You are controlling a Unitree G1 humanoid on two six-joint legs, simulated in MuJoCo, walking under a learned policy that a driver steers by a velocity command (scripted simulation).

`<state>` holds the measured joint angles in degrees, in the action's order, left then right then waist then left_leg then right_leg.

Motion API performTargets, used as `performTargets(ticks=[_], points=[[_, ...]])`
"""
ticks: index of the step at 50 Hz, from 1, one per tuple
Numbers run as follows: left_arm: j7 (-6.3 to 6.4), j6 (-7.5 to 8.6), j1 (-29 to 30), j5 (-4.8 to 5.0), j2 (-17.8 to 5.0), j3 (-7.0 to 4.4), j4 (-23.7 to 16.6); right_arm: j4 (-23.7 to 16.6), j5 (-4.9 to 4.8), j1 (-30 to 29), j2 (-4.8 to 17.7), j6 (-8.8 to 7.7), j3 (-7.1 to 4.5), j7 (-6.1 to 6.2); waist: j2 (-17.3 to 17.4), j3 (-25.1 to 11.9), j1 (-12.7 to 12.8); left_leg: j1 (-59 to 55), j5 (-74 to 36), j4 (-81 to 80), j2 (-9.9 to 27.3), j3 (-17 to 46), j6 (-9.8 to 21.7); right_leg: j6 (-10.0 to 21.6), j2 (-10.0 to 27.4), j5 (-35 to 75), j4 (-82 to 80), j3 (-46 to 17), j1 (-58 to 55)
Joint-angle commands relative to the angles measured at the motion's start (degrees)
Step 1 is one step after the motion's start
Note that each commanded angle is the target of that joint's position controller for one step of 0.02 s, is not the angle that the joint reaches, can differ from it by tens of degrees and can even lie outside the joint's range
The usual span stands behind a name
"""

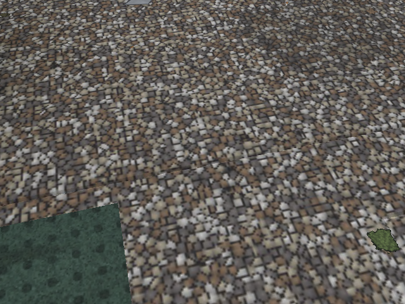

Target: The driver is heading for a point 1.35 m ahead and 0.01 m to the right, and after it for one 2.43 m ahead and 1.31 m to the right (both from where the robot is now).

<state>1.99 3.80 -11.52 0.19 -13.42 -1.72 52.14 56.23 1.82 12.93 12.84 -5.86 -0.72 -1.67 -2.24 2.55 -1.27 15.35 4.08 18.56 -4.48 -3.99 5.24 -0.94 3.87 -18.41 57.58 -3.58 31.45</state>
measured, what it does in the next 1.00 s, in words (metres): walks ahead: right foot, then left foot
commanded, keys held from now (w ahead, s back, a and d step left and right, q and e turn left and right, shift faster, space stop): no key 0.14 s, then w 0.50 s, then no key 0.36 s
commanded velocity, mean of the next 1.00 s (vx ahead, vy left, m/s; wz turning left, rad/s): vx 0.26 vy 0.00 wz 0.00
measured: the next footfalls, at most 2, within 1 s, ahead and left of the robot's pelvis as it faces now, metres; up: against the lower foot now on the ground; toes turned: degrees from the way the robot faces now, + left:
right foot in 0.16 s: +0.13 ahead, -0.15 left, +0.00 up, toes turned +1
left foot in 0.50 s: +0.18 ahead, +0.12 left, +0.00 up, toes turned +3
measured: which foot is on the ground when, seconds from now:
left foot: down 0.00-0.20, up 0.22-0.48, down 0.50-0.96, up 0.98-1.00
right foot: up 0.00-0.14, down 0.16-0.50, up 0.52-0.90, down 0.92-1.00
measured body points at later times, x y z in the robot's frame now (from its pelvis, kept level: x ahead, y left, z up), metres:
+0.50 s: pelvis +0.12 +0.01 +0.00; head +0.13 +0.02 +0.45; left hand +0.09 +0.28 -0.15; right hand +0.23 -0.25 -0.13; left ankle +0.14 +0.11 -0.74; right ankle +0.09 -0.15 -0.74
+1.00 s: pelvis +0.30 +0.01 -0.02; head +0.34 +0.01 +0.43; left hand +0.49 +0.24 -0.13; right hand +0.27 -0.24 -0.17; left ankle +0.16 +0.12 -0.70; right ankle +0.42 -0.07 -0.74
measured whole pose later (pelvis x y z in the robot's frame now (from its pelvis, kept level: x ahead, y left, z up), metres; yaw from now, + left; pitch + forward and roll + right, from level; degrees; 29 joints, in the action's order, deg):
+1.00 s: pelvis +0.30 +0.01 -0.02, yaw +1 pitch +2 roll +0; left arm -0.8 4.7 -0.6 -0.8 -11.7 -1.9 50.8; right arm 61.3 -0.1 19.8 12.6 -3.6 -0.9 0.5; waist 0.3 2.6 -3.2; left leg 11.2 31.2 48.0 -1.5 0.7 0.1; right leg 3.7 -1.2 -4.1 28.4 2.6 26.7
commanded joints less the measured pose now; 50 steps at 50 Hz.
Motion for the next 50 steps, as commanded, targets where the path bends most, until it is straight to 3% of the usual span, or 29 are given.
performTargets(ticks=[1,4,7,8,9,10,11,12,14,16,19,21,23,25,26,27,28,29,31,33,36,39,43,45,46,47,48,49,50], points=[[0.65,-1.76,-8.82,-0.58,-0.85,-0.05,0.49,-3.4,0.01,-4.63,7.63,-0.39,-1.15,1.11,6.87,-7.89,4.07,6.07,-28.12,-5.33,14.47,5.68,9.84,-1.09,0.56,6.42,-11.03,1.06,-14.82],[0.65,-3.1,-4.76,-0.27,-2.98,-0.71,-0.11,-2.3,-0.89,-2.49,8.67,0.99,-1.41,1.74,6.74,-6.9,2.34,6.24,-3.66,-6.61,15.32,8.96,8.83,-0.85,0.18,8.67,-17.71,1.01,-16.59],[0.68,-3.07,-3.47,-1.04,-3.61,-1.3,0.3,-1.76,-1.95,-2.17,6.05,1.91,-0.55,2.17,5.42,-3.56,2.93,8.07,14.24,-3.81,12.62,10.56,5.07,1.3,-1.12,9.4,-28.97,2.49,-21.16],[0.74,-2.89,-4.66,-1.31,-4.3,-1.51,0.59,-0.93,-2.1,0.18,5.32,1.97,-0.31,2.18,4.36,-3.71,2.72,8.27,20.56,-2.19,11.09,10.9,3.16,2.38,0.35,9.31,-31.37,1.18,-22.85],[0.87,-2.7,-5.73,-1.02,-6.44,-1.88,0.58,-0.91,-2.08,1.92,5.86,1.98,-0.57,2.16,1.52,-3.05,1.23,9.59,24.98,2.56,8.53,10.07,2.09,4.25,2.84,4.79,-31.73,-1.33,-22.68],[0.83,-2.71,-5.78,-0.05,-10.67,-3.26,1.73,-0.96,-2.49,4.37,4.69,2.11,-0.66,2.52,-7.54,-1.7,-0.53,12.99,28.2,5.91,3.38,3.75,0.87,7.63,4.08,-12.41,-35.8,-5.19,-20.37],[0.46,-2.31,-8.74,0.47,-9.78,-3.65,2.42,-1.65,-2.65,0.85,5.56,2.05,-0.9,3.01,-10.28,0.43,2.66,14.52,27.09,15.27,1.29,-0.45,-0.81,10.24,7.21,-24.82,-43.68,-12.39,-18.16],[0.31,-1.45,-10.46,0.29,-9.89,-3.85,2.98,-2.85,-2.98,-1.73,5.31,1.69,-1.08,3.04,-13.79,1.21,3.9,18.16,22.76,23.99,1.04,-0.37,-0.7,13.04,12.74,-26.33,-48.94,-21.61,-20.14],[0.04,0.65,-9.88,-0.33,-7.76,-3.51,2.71,-2.85,-3.06,-2.07,7.09,1.2,-2.09,2.46,-10.22,-0.33,3.47,24.41,24.2,36.26,5.34,5.21,-0.11,15.17,16.18,-17.28,-49.16,-26.18,-24.02],[-0.24,1.56,-7.22,0.75,-6.46,-3.22,2.01,-2.46,-3.15,-2.05,5.65,0.47,-2.24,1.83,-5.57,-2.69,1.99,24.59,20.09,34.22,7.59,5.92,0.14,12.73,13.67,-10.1,-48.31,-20.26,-25.97],[-0.35,1.16,-6.13,0.93,-7.82,-3.72,2.13,-2.41,-2.84,-4.75,2.7,0.04,-1.58,1.59,-5.9,-3.62,1.96,13.09,15.27,22.37,5.66,1.51,-1.38,10.14,8.4,-1.97,-48.26,-9.72,-19.81],[-0.51,0.86,-7.21,1.41,-9.37,-4.29,2.82,-1.81,-2.98,-4.0,3.06,0.35,-1.56,1.46,-6.7,-3.61,1.45,6.21,13.09,16.36,4.1,-0.58,-2.11,10.54,7.57,-3.02,-47.09,-7.24,-16.3],[-0.53,0.59,-7.24,1.98,-9.38,-4.4,3.05,-0.24,-3.08,-0.6,4.03,0.83,-1.96,1.58,-5.42,-3.58,-0.37,-1.97,9.01,10.95,3.03,-1.57,-2.04,9.97,6.9,-5.78,-44.2,-6.42,-11.77],[-0.53,0.56,-5.88,1.55,-6.16,-3.53,2.75,2.55,-3.35,7.79,5.88,1.26,-2.91,2.03,-2.25,-4.87,-4.15,-13.09,10.83,8.05,5.59,2.06,-0.91,7.43,4.36,-7.36,-35.6,-4.31,-4.68],[-0.92,0.95,-3.05,0.61,-1.58,-2.37,1.2,3.67,-2.83,14.25,10.26,1.28,-4.01,2.5,10.12,-5.46,-6.29,-19.72,17.74,0.36,17.15,18.05,2.23,3.69,-0.92,-5.11,-15.37,3.0,4.23],[-0.65,2.17,-2.23,0.86,-0.22,-2.02,-1.79,3.82,-2.14,18.43,16.55,1.12,-5.21,2.01,22.69,-5.46,-6.77,-24.35,30.77,-8.78,27.91,39.89,9.97,3.39,-5.63,-11.83,-1.34,4.73,18.42],[-0.92,3.07,-0.74,1.63,-4.15,-2.63,-1.96,3.39,-1.66,15.34,12.94,0.11,-3.97,1.65,16.6,-2.37,-5.13,-20.86,36.44,-9.41,28.99,43.13,11.78,4.8,-1.07,-9.44,8.38,-0.68,22.89],[-1.45,3.34,-0.51,1.97,-5.79,-2.9,-1.89,1.98,-1.84,11.27,9.15,-0.61,-2.93,1.24,12.8,0.3,-3.15,-18.88,33.79,-9.21,26.2,37.35,9.49,6.11,1.05,-2.7,10.33,-1.4,25.22],[-1.29,3.29,-1.45,0.7,-5.38,-3.15,-0.55,0.02,-2.01,5.52,7.67,-0.91,-2.27,0.39,7.74,0.79,-0.27,-14.36,17.6,-9.6,21.32,26.16,6.02,6.0,3.54,6.57,6.9,-0.38,21.15],[-1.34,2.81,-1.38,0.51,-4.33,-3.21,-0.15,0.74,-1.43,7.06,5.45,-0.31,-1.48,0.54,7.79,0.28,0.35,-11.87,-1.83,-9.55,17.76,17.24,4.5,4.85,3.37,10.88,3.27,1.69,15.94],[-1.43,2.11,2.67,0.23,-1.76,-2.49,-1.93,1.66,-1.06,9.07,6.03,0.65,-1.23,1.74,6.91,-0.19,0.62,-10.27,-27.11,-6.84,14.96,8.55,3.83,2.58,1.0,14.65,-6.04,4.53,11.15],[-1.95,1.75,9.69,0.61,0.29,-1.22,-4.08,2.11,-1.44,10.29,7.6,1.23,-1.32,2.69,7.81,-0.85,-1.0,-7.32,-30.13,-5.73,12.74,4.47,2.26,2.02,-2.32,21.07,-19.74,6.93,1.72],[-2.86,1.19,11.5,0.45,-2.08,-1.16,-4.69,3.47,-2.14,10.56,7.49,1.7,-1.57,2.94,8.9,-1.79,-0.4,-11.94,-31.16,-1.43,15.52,6.37,2.74,3.64,-3.1,21.35,-25.9,4.82,-2.92],[-3.0,1.53,6.81,-0.32,-4.69,-2.03,-3.22,3.3,-2.45,8.19,7.58,1.95,-1.88,3.05,8.43,-4.13,2.81,-14.59,-33.83,4.49,15.5,7.22,1.67,5.8,-4.24,21.54,-30.51,4.73,-8.96],[-2.8,1.79,2.71,-0.77,-6.42,-2.76,-1.56,3.28,-2.38,8.5,7.38,2.02,-1.91,2.91,6.64,-6.48,4.44,-14.79,-33.76,10.34,12.9,6.45,0.38,7.09,-4.84,28.42,-34.64,5.36,-15.63],[-2.43,1.89,-2.61,-1.58,-9.82,-3.52,-0.31,2.75,-1.44,9.98,6.73,1.72,-1.64,2.75,2.69,-12.28,5.23,-8.19,-22.65,19.98,9.76,4.87,-1.67,9.53,1.5,51.78,-30.56,-0.17,-28.96],[-2.1,1.01,-5.71,-2.55,-11.09,-3.34,0.15,4.49,-0.78,18.79,0.92,1.34,0.01,2.18,-8.44,-21.52,2.46,7.63,11.51,37.74,4.15,3.63,-4.89,19.56,15.56,70.66,-25.99,-12.98,-48.63],[-2.43,0.39,-7.31,-1.3,-6.12,-1.95,0.65,5.94,-1.8,20.89,0.98,1.61,0.17,1.78,-9.98,-28.09,3.4,10.03,36.18,46.85,2.51,7.99,-6.32,24.1,20.33,63.22,-30.02,-21.36,-48.81],[-2.73,0.03,-2.89,-0.27,-5.42,-1.58,-0.31,5.03,-2.88,16.45,5.19,2.38,-1.12,1.8,-5.18,-21.89,3.08,11.93,35.37,50.24,4.95,9.33,-6.65,21.36,17.43,44.83,-34.17,-19.23,-39.75]])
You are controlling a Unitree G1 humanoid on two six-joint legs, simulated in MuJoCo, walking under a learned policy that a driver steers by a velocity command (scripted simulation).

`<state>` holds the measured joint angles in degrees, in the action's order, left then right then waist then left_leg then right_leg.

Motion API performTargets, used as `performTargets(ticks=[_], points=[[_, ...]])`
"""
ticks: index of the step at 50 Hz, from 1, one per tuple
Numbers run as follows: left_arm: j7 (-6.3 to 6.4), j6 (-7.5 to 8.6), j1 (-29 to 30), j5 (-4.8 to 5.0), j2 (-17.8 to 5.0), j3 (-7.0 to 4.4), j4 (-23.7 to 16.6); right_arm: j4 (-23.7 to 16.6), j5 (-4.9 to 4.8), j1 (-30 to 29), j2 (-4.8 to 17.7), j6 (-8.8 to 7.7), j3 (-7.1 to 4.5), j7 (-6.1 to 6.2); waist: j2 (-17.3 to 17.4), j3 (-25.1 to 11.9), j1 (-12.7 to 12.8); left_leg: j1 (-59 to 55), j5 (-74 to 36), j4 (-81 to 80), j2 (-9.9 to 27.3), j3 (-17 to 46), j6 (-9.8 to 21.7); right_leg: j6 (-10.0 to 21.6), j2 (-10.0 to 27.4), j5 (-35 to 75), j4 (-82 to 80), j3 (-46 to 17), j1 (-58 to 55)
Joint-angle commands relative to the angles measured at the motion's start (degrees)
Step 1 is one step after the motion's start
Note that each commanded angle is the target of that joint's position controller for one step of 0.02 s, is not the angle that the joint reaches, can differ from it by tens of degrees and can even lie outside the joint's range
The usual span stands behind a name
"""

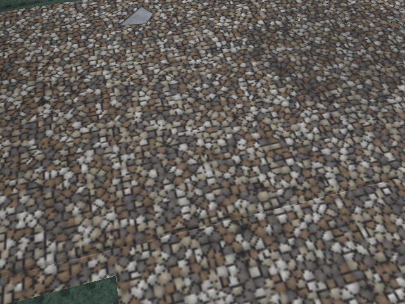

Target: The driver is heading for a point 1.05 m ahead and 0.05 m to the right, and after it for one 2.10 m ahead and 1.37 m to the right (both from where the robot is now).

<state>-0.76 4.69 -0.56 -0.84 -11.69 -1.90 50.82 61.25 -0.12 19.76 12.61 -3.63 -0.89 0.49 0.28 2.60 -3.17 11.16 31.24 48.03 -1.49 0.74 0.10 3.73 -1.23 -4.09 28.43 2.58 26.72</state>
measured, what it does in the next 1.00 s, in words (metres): walks ahead: left foot, then right foot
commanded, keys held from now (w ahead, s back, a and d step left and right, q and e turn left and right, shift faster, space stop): no key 0.04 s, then w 0.96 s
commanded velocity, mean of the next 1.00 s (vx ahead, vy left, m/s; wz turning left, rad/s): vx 0.39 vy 0.00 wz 0.00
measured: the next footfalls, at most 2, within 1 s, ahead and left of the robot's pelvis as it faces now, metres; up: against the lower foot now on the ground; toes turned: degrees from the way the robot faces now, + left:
left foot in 0.30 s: +0.08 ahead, +0.13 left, +0.00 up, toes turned +2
right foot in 0.80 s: +0.38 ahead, -0.15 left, +0.00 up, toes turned -4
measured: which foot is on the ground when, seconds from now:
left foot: up 0.00-0.28, down 0.30-0.82, up 0.84-1.00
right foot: down 0.00-0.30, up 0.32-0.78, down 0.80-1.00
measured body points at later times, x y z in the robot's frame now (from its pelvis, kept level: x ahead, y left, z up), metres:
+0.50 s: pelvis +0.09 +0.03 +0.03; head +0.09 +0.06 +0.48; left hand +0.25 +0.28 -0.10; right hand +0.01 -0.22 -0.10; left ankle +0.04 +0.12 -0.73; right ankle +0.18 -0.14 -0.65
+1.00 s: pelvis +0.33 -0.06 +0.02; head +0.35 -0.07 +0.47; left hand +0.39 +0.20 -0.12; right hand +0.40 -0.33 -0.12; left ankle +0.34 +0.10 -0.63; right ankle +0.34 -0.14 -0.73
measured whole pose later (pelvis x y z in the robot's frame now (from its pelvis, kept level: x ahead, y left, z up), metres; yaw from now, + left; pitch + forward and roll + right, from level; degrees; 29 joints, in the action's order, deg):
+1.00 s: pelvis +0.33 -0.06 +0.02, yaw -1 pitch +1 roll -1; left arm -1.8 5.2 -13.5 -0.1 -12.6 -3.3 57.2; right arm 55.6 -1.5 13.4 14.3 -5.5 -5.1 1.3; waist 2.0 1.2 0.9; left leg 33.9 14.7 66.5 7.4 0.8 2.9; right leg 3.7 -2.8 -9.9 20.0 4.3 11.3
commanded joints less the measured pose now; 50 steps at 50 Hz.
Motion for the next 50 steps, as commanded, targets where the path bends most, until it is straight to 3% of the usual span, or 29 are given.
performTargets(ticks=[1,2,3,4,5,11,14,15,16,17,18,20,22,24,28,33,35,37,38,39,40,41,42,43,44,45,46,48,50], points=[[0.21,-1.04,-7.58,0.94,-6.54,-1.06,-0.25,-1.61,-1.3,3.97,5.73,1.16,-1.34,0.23,-4.51,-14.19,3.86,17.88,4.94,19.99,3.68,3.13,-1.93,13.47,19.77,17.25,-8.51,-21.85,-25.81],[0.31,-1.08,-3.37,0.52,-5.73,-0.54,-0.88,-2.03,-0.84,1.5,5.09,2.32,-1.66,0.97,-2.91,-9.12,2.51,16.22,2.5,16.43,5.03,2.69,-2.45,11.32,17.53,8.6,-11.82,-18.41,-16.49],[0.49,-1.28,-1.77,0.2,-7.08,-1.02,-0.91,-2.25,-0.33,2.02,4.81,3.17,-1.93,1.57,-4.74,-7.55,1.11,12.9,-0.67,11.96,5.99,2.15,-2.41,9.49,15.44,-4.26,-14.97,-16.44,-10.3],[0.6,-1.73,-1.85,0.11,-9.58,-1.96,-0.58,-2.24,-0.11,2.63,4.42,3.46,-2.02,1.88,-7.39,-6.48,0.72,10.46,-2.17,9.45,4.72,-0.29,-2.26,8.86,13.75,-12.81,-17.81,-15.55,-6.34],[0.83,-1.91,-2.73,0.18,-10.4,-2.4,-0.29,-2.01,0.06,3.28,4.33,3.34,-2.28,2.07,-8.65,-6.69,0.55,8.94,-3.34,7.99,4.12,-1.41,-1.73,9.01,13.29,-17.41,-19.61,-15.33,-4.86],[1.99,-1.53,-3.67,2.12,-10.73,-3.42,-0.19,-1.45,0.36,1.56,3.96,1.68,-3.19,1.63,-8.11,-6.21,-0.9,2.62,-10.43,-6.22,3.63,-3.62,2.63,8.0,13.66,-27.34,-23.01,-14.58,-2.13],[2.29,-2.38,-1.73,3.26,-9.81,-3.42,-0.78,1.09,0.72,6.27,2.98,1.46,-3.36,1.17,-6.08,-3.98,-4.21,-5.31,-13.14,-18.33,1.77,-6.3,5.2,4.48,10.71,-31.99,-18.65,-10.89,2.73],[2.23,-2.5,0.15,3.15,-7.65,-2.88,-1.79,2.45,1.02,10.24,3.52,1.32,-3.4,1.09,-1.48,-2.4,-5.63,-7.88,-7.88,-25.34,4.57,-1.76,6.96,1.92,7.47,-30.86,-10.5,-7.35,6.54],[1.78,-2.48,0.85,2.7,-3.1,-1.81,-2.76,2.81,0.67,13.93,5.69,0.82,-3.61,1.26,11.15,-2.93,-5.22,-12.35,3.49,-34.09,16.36,15.1,9.58,-1.07,1.91,-25.97,10.99,-0.47,14.69],[1.6,-1.6,0.5,2.81,-4.14,-2.14,-3.99,1.16,0.68,10.37,12.58,0.17,-4.91,1.09,17.14,2.72,-2.96,-7.88,18.26,-43.34,24.51,32.71,14.42,-0.37,0.33,-20.4,18.74,-2.35,24.54],[1.41,-0.64,-0.04,3.08,-7.19,-2.74,-3.49,-0.86,1.29,4.84,11.86,-1.07,-4.77,1.4,13.24,5.37,-0.41,-4.86,17.85,-44.95,24.68,33.96,14.05,0.69,2.86,-15.65,23.87,-6.5,25.82],[1.16,-0.35,-3.26,2.05,-9.09,-3.57,-1.22,-2.57,0.24,0.19,8.38,-2.41,-3.95,0.87,8.26,3.03,2.46,-6.66,5.39,-43.51,20.22,23.82,9.89,0.28,4.46,-7.92,25.09,-6.67,24.7],[1.23,-0.36,-1.85,1.2,-8.1,-3.78,-0.67,-2.25,-0.2,2.44,6.75,-2.73,-3.58,0.55,6.15,1.31,1.63,-7.39,-3.79,-43.64,17.71,16.92,8.48,-0.9,5.0,-2.52,24.73,-5.1,22.14],[1.06,-0.53,-0.82,1.48,-6.1,-3.54,-0.53,-1.24,0.01,6.23,5.44,-2.66,-3.15,0.64,6.45,0.63,0.79,-8.82,-10.91,-43.4,15.95,12.22,8.42,-1.79,5.17,1.18,23.54,-3.77,21.29],[0.59,-0.5,4.41,2.06,-4.28,-2.85,-1.92,-1.3,0.31,8.92,6.3,-2.17,-3.05,1.03,7.06,1.94,-1.19,-9.05,-18.11,-43.57,14.63,7.04,8.37,-3.26,5.2,5.62,15.16,-1.96,18.02],[-0.82,0.12,10.58,2.82,-4.0,-1.85,-4.0,-0.48,-0.32,11.88,7.69,-1.5,-3.65,1.04,7.71,5.0,-3.8,-11.45,-22.7,-41.84,15.85,4.39,9.28,-3.31,4.42,3.98,5.58,0.31,13.79],[-1.38,0.43,11.5,2.94,-4.3,-1.6,-4.81,0.0,-0.84,12.21,8.06,-1.08,-4.09,0.96,8.27,6.13,-3.58,-12.94,-24.53,-40.23,17.17,4.28,9.3,-2.03,4.27,0.91,2.75,0.47,11.88],[-1.7,0.7,9.09,2.82,-5.83,-1.97,-4.82,0.07,-1.25,10.99,8.97,-0.7,-4.76,0.9,9.21,5.35,-1.28,-13.84,-31.36,-37.05,18.54,4.17,8.73,-0.1,3.35,-2.41,0.3,0.86,6.45],[-1.61,0.82,4.61,2.68,-7.35,-2.73,-3.79,-0.35,-1.3,9.24,9.53,-0.57,-5.03,0.91,9.65,2.77,1.65,-13.38,-41.97,-32.62,18.23,3.13,8.08,1.11,1.75,-2.94,-0.39,1.97,-0.37],[-1.27,0.85,-4.66,2.74,-9.58,-4.13,-0.88,-0.87,-1.31,7.47,8.98,-0.45,-4.91,0.92,8.4,-2.57,6.33,-11.27,-52.98,-22.98,15.75,0.3,6.71,2.71,0.04,-1.97,-1.2,2.88,-12.21],[-0.74,0.86,-16.6,2.64,-13.08,-5.67,2.29,-2.21,-0.78,5.82,7.85,-0.5,-4.42,0.85,5.26,-11.12,11.38,-1.15,-49.86,-8.13,12.89,-1.95,4.58,5.27,4.64,-1.86,0.98,-2.52,-30.71],[-0.23,0.35,-24.84,1.42,-19.13,-6.92,3.86,-4.33,-0.06,8.92,1.78,-1.5,-2.69,0.42,-10.54,-20.45,11.12,21.9,-24.33,15.36,3.73,-4.51,0.36,12.65,20.14,-10.24,-2.53,-27.22,-52.56],[-0.54,0.32,-24.87,1.21,-16.31,-5.56,4.37,-3.72,-1.15,9.02,1.13,-3.39,-2.4,-0.06,-15.48,-25.79,10.4,28.72,0.42,27.39,0.28,4.79,0.81,15.71,25.01,-16.35,-12.54,-45.2,-52.34],[-0.72,0.53,-18.96,1.36,-12.31,-4.23,3.37,-5.04,-2.71,4.46,5.22,-4.34,-3.63,-0.29,-12.26,-16.74,9.24,34.36,-2.42,32.01,4.11,5.86,2.09,12.88,22.88,-16.03,-12.72,-36.8,-45.36],[-0.87,0.64,-14.07,1.57,-9.14,-3.32,2.15,-5.88,-2.81,0.72,6.49,-4.58,-3.87,-0.08,-8.37,-11.25,7.67,34.03,-7.47,31.08,7.15,3.73,3.16,10.62,20.39,-11.71,-13.07,-27.88,-36.75],[-1.25,0.86,-10.09,1.2,-7.22,-2.68,1.56,-6.05,-2.09,-1.11,6.3,-4.27,-4.29,0.48,-4.05,-7.22,5.71,31.1,-12.33,27.35,9.26,2.82,3.31,9.3,17.81,-7.04,-14.95,-21.73,-27.93],[-1.48,1.21,-8.28,0.77,-5.57,-2.15,1.61,-5.98,-1.4,-0.79,5.5,-3.46,-4.71,0.92,-4.52,-5.2,3.76,27.5,-15.32,23.81,10.84,3.07,3.52,8.24,15.27,-3.37,-16.51,-17.08,-22.2],[-1.31,1.44,-9.71,0.58,-5.19,-1.96,3.07,-5.99,-1.35,0.89,2.83,-1.98,-4.59,1.06,-5.74,-3.79,2.02,23.94,-17.37,20.38,11.49,2.64,3.48,8.56,13.81,0.86,-18.87,-13.22,-17.24],[-0.5,1.69,-11.88,0.54,-7.04,-2.14,4.29,-7.64,-1.05,-2.16,3.38,-1.36,-4.84,1.05,-4.53,-1.54,1.48,26.6,-20.6,16.04,11.57,2.09,2.45,9.41,13.79,5.65,-20.46,-11.11,-16.08]])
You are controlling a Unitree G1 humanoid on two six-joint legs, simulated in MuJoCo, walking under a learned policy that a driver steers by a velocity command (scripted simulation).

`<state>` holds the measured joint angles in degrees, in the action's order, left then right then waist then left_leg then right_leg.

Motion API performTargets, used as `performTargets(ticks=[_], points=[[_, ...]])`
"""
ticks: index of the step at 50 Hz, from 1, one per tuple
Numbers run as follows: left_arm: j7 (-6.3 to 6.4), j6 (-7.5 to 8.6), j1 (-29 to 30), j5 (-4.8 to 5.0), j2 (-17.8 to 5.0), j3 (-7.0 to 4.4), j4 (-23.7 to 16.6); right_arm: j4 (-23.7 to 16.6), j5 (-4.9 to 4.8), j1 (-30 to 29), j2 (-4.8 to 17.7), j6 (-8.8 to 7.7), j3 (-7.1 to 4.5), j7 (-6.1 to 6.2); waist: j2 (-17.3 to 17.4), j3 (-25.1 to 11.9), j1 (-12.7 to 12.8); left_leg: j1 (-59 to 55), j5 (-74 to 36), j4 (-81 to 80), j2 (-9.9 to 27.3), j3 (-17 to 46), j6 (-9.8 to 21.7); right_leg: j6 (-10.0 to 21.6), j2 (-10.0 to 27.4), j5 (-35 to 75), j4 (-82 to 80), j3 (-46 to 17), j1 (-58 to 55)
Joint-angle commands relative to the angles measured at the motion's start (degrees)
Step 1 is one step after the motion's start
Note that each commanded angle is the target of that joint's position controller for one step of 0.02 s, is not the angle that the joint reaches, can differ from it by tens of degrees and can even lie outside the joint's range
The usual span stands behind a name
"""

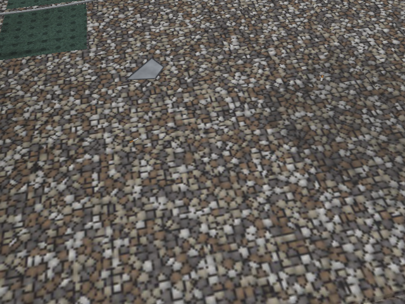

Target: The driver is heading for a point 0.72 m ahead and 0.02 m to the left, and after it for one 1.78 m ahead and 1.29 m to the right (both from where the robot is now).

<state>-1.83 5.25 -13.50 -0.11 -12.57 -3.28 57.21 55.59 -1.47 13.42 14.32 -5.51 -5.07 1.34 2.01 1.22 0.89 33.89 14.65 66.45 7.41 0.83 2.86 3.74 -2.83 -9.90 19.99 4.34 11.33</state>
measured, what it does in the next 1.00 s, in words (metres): walks ahead: left foot, then right foot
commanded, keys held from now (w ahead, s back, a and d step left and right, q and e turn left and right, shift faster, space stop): w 0.82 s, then e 0.18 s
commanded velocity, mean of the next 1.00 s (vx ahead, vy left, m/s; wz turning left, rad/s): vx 0.47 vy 0.00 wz -0.03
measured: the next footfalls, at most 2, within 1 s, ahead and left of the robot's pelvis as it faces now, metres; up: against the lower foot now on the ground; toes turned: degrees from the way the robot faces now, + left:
left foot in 0.34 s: +0.39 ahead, +0.14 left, +0.00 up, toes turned +3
right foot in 0.88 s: +0.70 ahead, -0.10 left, +0.00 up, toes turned -4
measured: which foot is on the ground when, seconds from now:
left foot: up 0.00-0.32, down 0.34-0.90, up 0.92-1.00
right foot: down 0.00-0.36, up 0.38-0.86, down 0.88-1.00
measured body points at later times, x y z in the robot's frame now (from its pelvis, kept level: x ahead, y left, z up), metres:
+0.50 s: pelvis +0.29 +0.06 -0.01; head +0.32 +0.07 +0.44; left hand +0.35 +0.33 -0.15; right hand +0.39 -0.20 -0.13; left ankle +0.35 +0.14 -0.74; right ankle +0.23 -0.10 -0.65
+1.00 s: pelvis +0.57 -0.01 -0.01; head +0.61 -0.03 +0.43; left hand +0.72 +0.24 -0.13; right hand +0.59 -0.28 -0.16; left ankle +0.43 +0.13 -0.65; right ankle +0.66 -0.10 -0.74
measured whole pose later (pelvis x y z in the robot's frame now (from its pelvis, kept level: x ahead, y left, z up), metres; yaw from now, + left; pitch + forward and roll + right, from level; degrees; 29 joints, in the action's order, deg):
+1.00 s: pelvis +0.57 -0.01 -0.01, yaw -3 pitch +2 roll +1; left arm -2.1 4.6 -4.8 0.4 -14.6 -3.6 52.7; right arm 55.6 -0.3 15.1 15.0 -4.8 -3.3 0.9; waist 0.8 3.3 -0.7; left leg 18.8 28.9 67.0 0.2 0.9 -1.3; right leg 3.7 -1.9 -6.2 29.1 1.6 25.2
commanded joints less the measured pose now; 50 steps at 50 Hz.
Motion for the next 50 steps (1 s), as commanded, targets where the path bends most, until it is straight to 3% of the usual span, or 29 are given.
performTargets(ticks=[1,3,7,12,14,15,16,17,18,19,20,21,22,23,25,28,30,34,39,41,42,43,44,45,46,47,48,49,50], points=[[1.02,1.13,-0.03,-0.18,-6.96,-0.85,-1.69,-3.08,0.68,1.59,2.11,0.57,-0.74,0.12,-5.54,0.75,-2.27,6.09,-6.54,-5.72,2.68,1.89,-0.97,9.61,15.54,13.3,-12.43,-12.3,-1.33],[1.74,0.87,-1.87,-0.1,-7.48,-0.81,-1.21,-4.96,1.07,-3.36,1.97,0.44,-0.5,-0.34,-4.89,1.8,-1.37,7.95,-12.82,-13.89,2.25,1.57,-1.64,9.02,14.89,15.27,-12.78,-10.5,-2.45],[2.22,0.72,-5.92,0.51,-8.65,-0.92,-0.33,-7.67,0.63,-12.86,0.93,0.19,0.6,-1.65,-4.6,3.79,1.36,4.55,-21.35,-28.04,-0.74,-1.2,-1.36,7.56,13.53,13.13,-14.17,-7.37,-3.69],[2.56,-0.48,-10.98,1.16,-9.59,-1.53,1.98,-10.95,0.16,-19.99,1.96,-0.27,1.22,-3.45,-4.32,5.4,2.86,6.95,-16.79,-35.28,-2.22,-0.94,0.44,7.1,17.62,15.74,-9.89,-7.81,-15.03],[2.67,-1.03,-10.12,1.12,-10.52,-1.95,1.9,-11.11,0.03,-18.15,3.61,-0.48,0.75,-3.85,-5.57,3.36,0.91,1.77,-12.23,-36.8,-3.99,-2.16,1.88,6.03,18.28,25.17,-5.86,-7.38,-17.53],[2.66,-1.29,-9.1,1.07,-11.14,-2.15,1.62,-10.35,0.11,-14.5,5.23,-0.56,0.03,-3.8,-6.85,0.46,-1.35,-4.84,-10.52,-36.92,-6.04,-3.83,2.87,5.35,17.71,35.42,-1.23,-6.61,-17.74],[2.6,-1.63,-7.79,0.99,-10.57,-1.89,1.28,-7.82,0.23,-5.96,7.5,-0.55,-1.25,-3.6,-6.83,-4.5,-5.84,-16.54,-11.2,-37.81,-8.06,-5.35,4.49,4.02,15.18,42.65,8.72,-4.53,-15.57],[2.53,-1.66,-7.34,0.39,-8.97,-1.1,0.17,-4.95,0.77,5.38,11.04,-0.49,-2.55,-3.09,-4.48,-12.38,-9.97,-35.19,-13.05,-35.31,-2.4,0.99,7.57,2.14,12.21,34.09,24.22,-2.67,-4.61],[1.88,-0.6,-14.18,0.34,-2.06,0.96,-0.42,-3.21,1.73,12.83,16.35,-0.25,-3.77,-2.91,9.17,-22.08,-7.69,-57.49,-1.51,-39.74,12.82,28.64,16.92,-2.19,1.81,4.67,48.16,-1.36,18.87],[1.44,1.05,-12.64,1.09,-3.71,0.76,0.31,-3.34,1.4,12.47,12.03,-0.13,-2.15,-2.97,10.9,-25.36,-8.0,-59.31,0.94,-48.3,15.51,42.26,17.56,-1.52,-0.1,-21.8,56.62,-10.39,26.23],[1.22,1.98,-7.1,2.65,-8.2,-0.5,-1.45,-4.06,0.87,7.02,9.08,-0.25,-1.17,-2.86,8.61,-16.49,-7.24,-52.47,1.15,-48.89,13.52,33.72,14.22,-0.45,3.57,-19.69,59.64,-10.88,31.48],[1.52,2.29,-3.05,2.99,-8.82,-0.6,-2.47,-5.49,0.93,1.65,7.11,-0.34,-0.46,-2.77,3.76,-10.43,-5.67,-42.91,-3.09,-50.11,11.37,25.26,12.29,0.03,6.86,-14.44,57.51,-9.11,30.94],[1.99,2.04,-1.24,2.26,-8.25,-0.95,-2.72,-5.79,1.47,-1.93,5.64,-0.54,-0.01,-2.98,0.46,-6.22,-3.67,-34.0,-7.13,-52.14,9.28,19.7,11.2,-0.05,9.09,-10.43,53.33,-8.17,28.56],[2.36,1.15,-2.05,1.65,-7.62,-1.39,-2.36,-5.81,1.98,-3.74,3.96,-0.85,0.54,-3.18,0.91,-4.4,-1.43,-28.23,-9.18,-54.13,6.97,15.43,9.97,0.1,10.94,-7.91,50.03,-8.55,24.66],[2.54,-0.46,-4.44,1.37,-4.77,-1.17,-1.7,-4.92,1.96,-3.13,4.03,-1.12,0.57,-3.35,2.09,-3.46,0.29,-23.12,-9.87,-57.27,5.78,12.09,10.48,-0.37,11.8,-6.08,46.51,-8.14,20.95],[2.83,-1.21,0.57,0.82,-5.35,-1.52,-3.54,-3.6,1.89,-0.12,6.61,-1.24,0.07,-2.26,1.15,-0.34,0.05,-22.51,-11.71,-60.19,5.47,8.87,11.18,-1.98,12.48,0.77,38.6,-7.7,26.08],[2.64,-1.08,4.75,0.36,-5.46,-1.66,-4.89,-2.89,1.72,2.04,7.02,-0.96,0.04,-1.54,0.91,0.61,-0.91,-24.31,-12.86,-60.77,5.04,7.18,10.51,-2.88,12.29,7.26,31.86,-7.51,28.89],[1.8,-0.56,12.34,0.65,-4.25,-1.1,-6.87,-1.66,1.13,5.48,7.56,-0.61,0.04,-0.9,1.35,2.07,-3.1,-25.78,-12.77,-60.98,3.29,2.88,8.59,-3.29,9.78,16.48,18.97,-5.19,26.66],[0.31,-0.09,19.25,1.25,-4.63,-0.46,-9.59,0.83,0.58,9.84,8.26,0.41,-0.44,-0.65,1.48,4.36,-4.95,-34.18,-13.29,-57.61,6.62,2.66,8.19,-2.12,8.43,12.92,11.7,-4.9,27.91],[-0.29,0.35,18.76,1.37,-5.79,-0.66,-10.11,1.13,0.39,9.51,8.95,0.96,-0.85,-0.43,2.2,3.91,-3.77,-37.06,-16.86,-54.96,8.24,3.17,7.37,-0.66,7.76,8.47,9.96,-4.62,26.0],[-0.43,0.51,16.31,1.24,-6.77,-1.04,-9.59,0.9,0.57,7.97,9.39,1.31,-1.01,-0.28,3.05,2.66,-2.09,-38.17,-25.42,-51.79,7.96,2.01,6.33,0.22,6.48,6.71,9.15,-3.57,22.53],[-0.45,0.62,11.2,0.75,-8.23,-1.84,-8.15,0.47,0.63,6.24,9.68,1.72,-1.1,-0.08,3.58,-0.83,0.84,-38.32,-38.11,-45.13,6.25,-0.2,4.8,1.35,3.95,7.19,8.06,-1.32,14.86],[-0.34,0.64,2.79,0.21,-10.73,-3.16,-5.33,0.18,0.88,6.27,8.56,2.06,-0.72,0.11,2.35,-6.38,4.26,-36.16,-44.18,-34.07,2.77,-2.97,2.59,2.85,2.26,12.14,7.38,-0.35,3.18],[-0.02,0.58,-5.51,-0.72,-15.07,-4.15,-3.61,-1.41,2.18,7.61,7.02,2.01,0.07,0.43,-5.17,-14.67,5.7,-24.7,-27.51,-16.82,-1.0,-5.64,-0.55,6.3,12.05,29.89,10.49,-12.06,-13.69],[-0.31,0.04,-6.67,-0.3,-18.37,-4.49,-2.85,-0.81,2.89,16.17,-0.38,0.96,2.42,-0.47,-20.39,-22.47,0.84,-3.0,18.49,3.75,-11.69,-3.91,-4.83,18.04,25.25,35.49,6.64,-36.42,-32.53],[-0.45,-0.38,-7.08,0.78,-14.01,-3.25,-3.42,-0.35,1.85,13.7,4.54,-0.22,1.46,-0.85,-13.47,-25.04,3.02,0.25,21.86,10.65,-9.83,4.12,-4.64,17.39,23.7,32.78,3.31,-39.43,-31.8],[-0.18,-0.4,-1.83,0.95,-12.01,-2.64,-4.86,-2.4,0.44,7.45,6.57,-0.84,0.95,-0.89,-10.94,-17.49,2.82,4.42,18.57,11.65,-7.32,3.52,-4.09,15.09,21.44,34.27,3.3,-31.17,-25.46],[0.08,-0.47,2.74,0.69,-11.03,-2.28,-6.5,-3.47,0.51,3.3,7.14,-0.87,0.85,-0.29,-5.19,-12.61,1.85,4.06,14.13,9.18,-4.95,2.62,-4.1,13.3,19.15,36.39,2.53,-25.49,-17.53],[0.32,-0.62,5.4,0.42,-9.93,-1.97,-7.29,-4.29,1.29,0.7,7.94,-0.37,0.22,0.46,-2.82,-9.16,0.81,2.37,11.49,6.2,-3.68,2.31,-4.35,12.7,17.57,37.82,1.02,-22.23,-9.96]])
